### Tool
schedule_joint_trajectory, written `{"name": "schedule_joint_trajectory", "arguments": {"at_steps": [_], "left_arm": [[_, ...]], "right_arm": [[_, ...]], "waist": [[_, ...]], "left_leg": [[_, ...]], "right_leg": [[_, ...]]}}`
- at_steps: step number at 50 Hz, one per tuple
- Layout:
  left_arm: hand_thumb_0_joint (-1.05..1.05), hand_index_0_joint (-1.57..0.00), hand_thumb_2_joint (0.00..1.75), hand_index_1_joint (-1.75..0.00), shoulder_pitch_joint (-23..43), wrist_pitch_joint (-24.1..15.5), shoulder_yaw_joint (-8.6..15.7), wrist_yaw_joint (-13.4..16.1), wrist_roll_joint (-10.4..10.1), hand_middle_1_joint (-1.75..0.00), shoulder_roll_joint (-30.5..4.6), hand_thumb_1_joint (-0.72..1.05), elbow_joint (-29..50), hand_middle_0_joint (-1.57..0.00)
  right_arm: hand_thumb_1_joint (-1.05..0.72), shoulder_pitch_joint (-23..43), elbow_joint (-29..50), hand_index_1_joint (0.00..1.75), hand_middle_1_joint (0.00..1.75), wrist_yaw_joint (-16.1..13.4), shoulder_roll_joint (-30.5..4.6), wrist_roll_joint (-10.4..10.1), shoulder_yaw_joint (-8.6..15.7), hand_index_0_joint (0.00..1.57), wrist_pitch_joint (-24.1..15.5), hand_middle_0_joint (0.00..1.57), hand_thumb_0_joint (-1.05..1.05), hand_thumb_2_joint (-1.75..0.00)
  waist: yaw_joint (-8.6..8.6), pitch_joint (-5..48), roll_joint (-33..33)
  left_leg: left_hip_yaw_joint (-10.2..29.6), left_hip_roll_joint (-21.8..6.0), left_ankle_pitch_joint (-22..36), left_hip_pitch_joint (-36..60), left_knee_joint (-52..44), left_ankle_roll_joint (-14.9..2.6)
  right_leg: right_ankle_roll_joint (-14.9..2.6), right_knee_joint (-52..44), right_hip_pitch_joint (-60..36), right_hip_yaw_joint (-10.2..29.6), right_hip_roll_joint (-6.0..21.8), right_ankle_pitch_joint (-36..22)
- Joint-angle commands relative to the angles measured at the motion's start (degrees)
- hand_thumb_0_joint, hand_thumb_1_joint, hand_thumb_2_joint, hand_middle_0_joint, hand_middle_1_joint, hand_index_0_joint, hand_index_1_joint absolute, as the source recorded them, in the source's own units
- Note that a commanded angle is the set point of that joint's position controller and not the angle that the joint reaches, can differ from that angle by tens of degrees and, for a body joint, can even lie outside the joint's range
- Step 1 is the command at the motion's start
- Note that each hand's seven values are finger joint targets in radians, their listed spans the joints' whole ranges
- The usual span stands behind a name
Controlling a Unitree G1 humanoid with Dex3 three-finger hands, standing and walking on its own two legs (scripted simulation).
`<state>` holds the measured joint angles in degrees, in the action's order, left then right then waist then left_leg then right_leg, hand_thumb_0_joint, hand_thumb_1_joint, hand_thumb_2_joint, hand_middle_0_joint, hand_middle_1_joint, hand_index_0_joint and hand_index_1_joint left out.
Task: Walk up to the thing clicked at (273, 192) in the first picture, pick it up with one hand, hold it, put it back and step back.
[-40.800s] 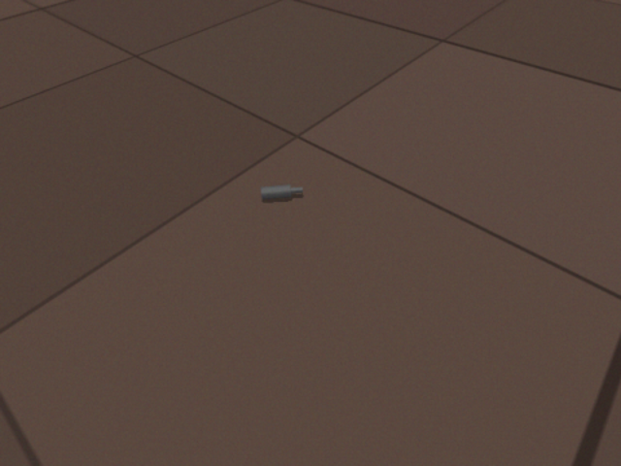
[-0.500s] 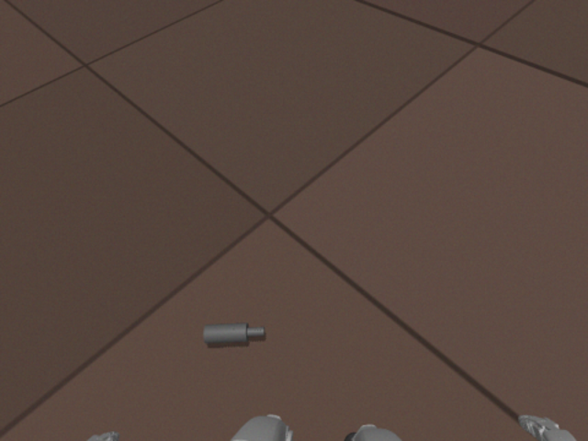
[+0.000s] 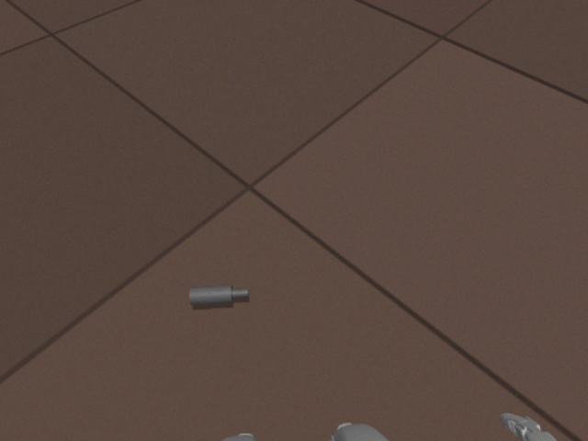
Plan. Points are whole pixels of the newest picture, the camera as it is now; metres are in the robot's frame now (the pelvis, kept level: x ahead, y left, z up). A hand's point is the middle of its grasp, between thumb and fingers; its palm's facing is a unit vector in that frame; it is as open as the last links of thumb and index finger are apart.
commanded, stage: step back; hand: left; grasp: from above
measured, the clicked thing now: (219, 294) +0.61 +0.25 -0.74
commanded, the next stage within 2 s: none
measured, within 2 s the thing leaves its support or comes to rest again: neither
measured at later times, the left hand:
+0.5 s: hand out of the picture -0.01 +0.25 -0.15, palm faces +0.00 -0.92 -0.38, open 7.4 cm
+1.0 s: hand out of the picture -0.28 +0.21 -0.15, palm faces -0.05 -0.92 -0.40, open 7.4 cm
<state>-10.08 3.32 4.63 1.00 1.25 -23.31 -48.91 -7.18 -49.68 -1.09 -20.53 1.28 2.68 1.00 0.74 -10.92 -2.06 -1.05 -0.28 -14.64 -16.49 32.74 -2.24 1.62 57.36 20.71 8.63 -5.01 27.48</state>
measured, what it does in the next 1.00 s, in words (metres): walks backwards: right foot, then left foot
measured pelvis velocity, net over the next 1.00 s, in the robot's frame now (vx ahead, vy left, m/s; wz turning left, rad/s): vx -0.34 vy -0.06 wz -0.06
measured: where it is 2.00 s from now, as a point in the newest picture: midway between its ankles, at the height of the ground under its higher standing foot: outside the picture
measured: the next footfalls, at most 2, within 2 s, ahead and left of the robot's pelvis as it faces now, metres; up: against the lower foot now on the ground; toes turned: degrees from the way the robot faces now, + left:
right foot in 0.10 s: -0.01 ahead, -0.13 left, +0.00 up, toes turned +2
left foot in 0.46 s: -0.13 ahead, +0.10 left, +0.00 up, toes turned -1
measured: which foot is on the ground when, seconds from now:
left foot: down 0.00-0.14, up 0.16-0.44, down 0.46-0.92, up 0.94-1.00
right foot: up 0.00-0.08, down 0.10-0.48, up 0.50-0.86, down 0.88-1.00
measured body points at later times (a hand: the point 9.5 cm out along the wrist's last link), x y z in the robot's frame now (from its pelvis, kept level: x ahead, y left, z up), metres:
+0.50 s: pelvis -0.16 -0.01 -0.01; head -0.10 +0.01 +0.43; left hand -0.01 +0.30 -0.12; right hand -0.08 -0.33 -0.13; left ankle -0.17 +0.10 -0.74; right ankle -0.05 -0.13 -0.73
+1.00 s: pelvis -0.34 -0.06 -0.01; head -0.30 -0.08 +0.44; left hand -0.28 +0.26 -0.12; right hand -0.22 -0.38 -0.12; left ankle -0.25 +0.09 -0.68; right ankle -0.34 -0.18 -0.73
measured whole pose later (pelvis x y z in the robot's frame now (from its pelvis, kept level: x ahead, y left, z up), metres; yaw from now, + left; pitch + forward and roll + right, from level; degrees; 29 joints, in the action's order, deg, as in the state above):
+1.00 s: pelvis -0.34 -0.06 -0.01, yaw -4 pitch -3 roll +2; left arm -14.3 3.9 3.7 -1.4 2.9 -20.9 -49.7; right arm -7.6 -47.9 -1.6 -23.4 1.0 3.4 3.7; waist 3.2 -7.5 0.5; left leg 5.9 3.1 -26.2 -31.2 57.0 0.5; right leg -1.1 38.6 15.1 3.4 0.4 20.9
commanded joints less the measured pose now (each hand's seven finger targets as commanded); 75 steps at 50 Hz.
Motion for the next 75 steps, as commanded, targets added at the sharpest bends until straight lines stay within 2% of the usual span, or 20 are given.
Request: {"name": "schedule_joint_trajectory", "arguments": {"at_steps": [1,5,6,8,12,22,26,29,37,43,45,46,47,51,60,63,64,67,73,75], "left_arm": [[0.00,-0.20,0.90,-0.30,-0.34,-2.06,2.47,0.19,0.24,-0.30,-7.82,0.90,5.38,-0.20],[0.00,-0.20,0.90,-0.30,-7.98,-2.75,2.94,0.03,1.11,-0.30,-8.34,0.90,1.53,-0.20],[0.00,-0.20,0.90,-0.30,-7.20,-3.00,3.99,0.00,1.77,-0.30,-12.26,0.90,2.08,-0.20],[0.00,-0.20,0.90,-0.30,1.13,-2.92,5.08,-0.14,1.81,-0.30,-19.21,0.90,6.26,-0.20],[0.00,-0.20,0.90,-0.30,6.11,-2.88,3.65,0.51,0.85,-0.30,-11.28,0.90,8.56,-0.20],[0.00,-0.20,0.90,-0.30,1.89,-0.11,2.82,0.17,0.24,-0.30,-11.18,0.90,10.12,-0.20],[0.00,-0.20,0.90,-0.30,7.51,0.09,3.82,0.88,0.87,-0.30,-11.05,0.90,11.47,-0.20],[0.00,-0.20,0.90,-0.30,0.99,0.38,3.77,-0.01,-0.36,-0.30,-9.63,0.90,7.81,-0.20],[0.00,-0.20,0.90,-0.30,0.04,-0.42,2.80,-0.52,0.55,-0.30,-8.67,0.90,7.80,-0.20],[0.00,-0.20,0.90,-0.30,-11.03,-0.93,3.18,-1.37,0.63,-0.30,-9.26,0.90,0.84,-0.20],[0.00,-0.20,0.90,-0.30,-10.78,-1.18,4.81,-1.39,1.97,-0.30,-14.17,0.90,1.59,-0.20],[0.00,-0.20,0.90,-0.30,-4.56,-0.76,6.08,-1.52,2.07,-0.30,-21.13,0.90,4.52,-0.20],[0.00,-0.20,0.90,-0.30,1.84,-1.04,6.13,-0.98,2.14,-0.30,-22.24,0.90,6.60,-0.20],[0.00,-0.20,0.90,-0.30,8.04,-1.62,3.61,-0.24,1.57,-0.30,-10.92,0.90,7.92,-0.20],[0.00,-0.20,0.90,-0.30,0.20,-0.98,3.76,-0.21,0.94,-0.30,-12.79,0.90,6.87,-0.20],[0.00,-0.20,0.90,-0.30,-1.54,-1.04,1.46,-0.38,-0.04,-0.30,-7.31,0.90,6.32,-0.20],[0.00,-0.20,0.90,-0.30,4.68,-1.24,2.32,0.18,0.61,-0.30,-10.70,0.90,6.36,-0.20],[0.00,-0.20,0.90,-0.30,1.76,-1.83,1.96,-1.25,-0.59,-0.30,-9.66,0.90,3.33,-0.20],[0.00,-0.20,0.90,-0.30,-0.74,-4.56,1.44,-1.25,0.50,-0.30,-7.87,0.90,-0.85,-0.20],[0.00,-0.20,0.90,-0.30,-5.12,-6.11,2.36,-0.16,1.45,-0.30,-11.35,0.90,-2.88,-0.20]], "right_arm": [[-0.90,-3.00,4.10,0.30,0.30,-0.67,-15.97,-0.02,4.78,0.20,-0.09,0.20,0.00,-0.90],[-0.90,1.94,5.82,0.30,0.30,-0.12,-15.02,-1.20,4.33,0.20,0.73,0.20,0.00,-0.90],[-0.90,1.60,6.26,0.30,0.30,0.03,-13.23,-1.66,3.81,0.20,0.80,0.20,0.00,-0.90],[-0.90,1.99,5.85,0.30,0.30,-0.91,-12.05,-1.34,3.90,0.20,1.26,0.20,0.00,-0.90],[-0.90,-3.03,2.50,0.30,0.30,-0.64,-12.45,-1.70,3.31,0.20,0.88,0.20,0.00,-0.90],[-0.90,-9.47,1.53,0.30,0.30,-0.82,-11.29,0.04,3.49,0.20,-0.85,0.20,0.00,-0.90],[-0.90,-1.98,5.06,0.30,0.30,-0.61,-23.21,1.20,6.34,0.20,-1.33,0.20,0.00,-0.90],[-0.90,2.79,5.87,0.30,0.30,-0.95,-15.80,1.79,4.06,0.20,-1.91,0.20,0.00,-0.90],[-0.90,-4.92,6.31,0.30,0.30,-1.04,-15.98,0.42,4.92,0.20,-1.21,0.20,0.00,-0.90],[-0.90,1.21,8.54,0.30,0.30,-0.38,-18.24,0.46,4.96,0.20,0.98,0.20,0.00,-0.90],[-0.90,0.87,9.24,0.30,0.30,-0.30,-13.04,-0.21,3.53,0.20,1.27,0.20,0.00,-0.90],[-0.90,3.17,10.33,0.30,0.30,-1.40,-11.93,-0.32,3.87,0.20,1.10,0.20,0.00,-0.90],[-0.90,2.64,8.94,0.30,0.30,-1.95,-15.33,-0.05,5.21,0.20,1.31,0.20,0.00,-0.90],[-0.90,-5.30,4.23,0.30,0.30,-1.16,-12.13,-1.08,3.05,0.20,0.78,0.20,0.00,-0.90],[-0.90,-10.91,1.13,0.30,0.30,-0.97,-11.08,0.59,2.90,0.20,-2.02,0.20,0.00,-0.90],[-0.90,-5.48,2.14,0.30,0.30,-0.59,-18.90,2.15,4.87,0.20,-2.27,0.20,0.00,-0.90],[-0.90,-5.61,2.19,0.30,0.30,-0.36,-21.53,1.49,4.99,0.20,-2.24,0.20,0.00,-0.90],[-0.90,1.23,2.61,0.30,0.30,-0.58,-13.55,1.69,2.51,0.20,-3.14,0.20,0.00,-0.90],[-0.90,-1.47,1.32,0.30,0.30,0.78,-14.01,1.18,3.32,0.20,-1.31,0.20,0.00,-0.90],[-0.90,-3.05,1.59,0.30,0.30,0.85,-9.18,0.44,1.85,0.20,-1.21,0.20,0.00,-0.90]], "waist": [[-2.61,14.74,12.43],[1.43,17.09,8.33],[0.85,16.06,-0.47],[2.21,9.98,-16.24],[-1.44,8.03,-6.46],[-0.78,16.32,-8.16],[-3.21,9.02,14.83],[2.28,8.69,7.16],[-2.65,14.06,12.68],[1.70,17.61,13.40],[2.39,13.17,-2.05],[4.07,9.65,-15.66],[2.65,4.42,-16.34],[-2.71,5.40,-6.28],[0.60,16.95,-9.23],[2.53,12.49,10.68],[-2.22,10.46,12.77],[1.80,6.66,9.69],[0.45,7.66,9.90],[1.70,10.43,-0.72]], "left_leg": [[12.79,-13.74,29.07,16.22,-3.06,-10.38],[10.92,-11.05,14.73,5.23,1.73,-5.57],[9.19,-6.05,4.94,-3.86,6.75,-1.99],[6.75,5.00,-22.58,-6.03,30.80,2.74],[9.54,7.49,-14.61,-7.67,36.48,2.42],[0.74,2.48,2.82,3.49,-11.37,1.78],[35.76,-26.70,11.59,-7.22,-17.58,-16.70],[15.29,-13.71,22.73,-0.86,-11.27,-9.38],[14.16,-14.71,22.45,16.22,-6.64,-11.68],[10.88,-12.32,6.92,0.59,-3.33,-6.89],[8.22,-1.19,-12.28,-14.53,8.92,-1.02],[4.91,6.04,-20.38,-14.25,23.50,2.48],[9.81,2.70,-19.73,-10.76,34.08,2.90],[9.13,7.59,-10.00,-10.58,37.56,2.55],[0.55,1.84,-4.55,2.90,-12.62,1.17],[29.56,-17.50,-4.32,13.31,-15.92,-7.49],[33.25,-22.84,-10.38,-1.20,-17.99,-13.49],[14.49,-11.57,1.56,-3.76,-14.27,-7.29],[10.54,-8.03,-15.55,-2.62,-8.08,-4.50],[6.62,-3.36,-12.69,-11.18,6.22,-1.00]], "right_leg": [[-0.54,-15.31,1.54,-4.70,3.10,-0.01],[-3.31,-34.76,-12.51,-5.38,3.86,-18.52],[-5.98,-34.13,-15.15,6.30,10.36,-22.79],[-20.27,-40.58,1.26,25.52,28.13,-24.67],[-13.01,-34.69,-1.91,5.64,16.30,-33.81],[-9.08,-22.94,-15.06,3.29,13.99,-32.24],[-1.66,10.75,3.09,2.84,0.99,8.97],[-2.65,18.18,7.43,4.91,-2.23,0.17],[1.18,-1.40,7.71,-0.13,1.57,2.37],[-2.53,-30.87,-13.06,-8.89,3.61,-9.44],[-6.75,-37.16,-13.25,9.71,13.45,-1.48],[-15.28,-43.92,2.73,22.56,26.09,3.05],[-18.94,-47.53,13.71,28.27,30.67,6.91],[-10.11,-35.00,4.33,-0.34,14.56,-18.00],[-10.72,-22.97,-15.05,2.97,19.31,-23.66],[-2.37,-6.43,13.85,-9.63,4.50,4.81],[-1.94,-1.71,6.16,-3.96,7.91,7.84],[-2.80,-3.50,-0.48,-2.94,5.52,-2.41],[-3.07,-34.69,-11.58,-10.36,2.99,-7.85],[-5.10,-40.75,-21.72,6.17,11.21,-4.64]]}}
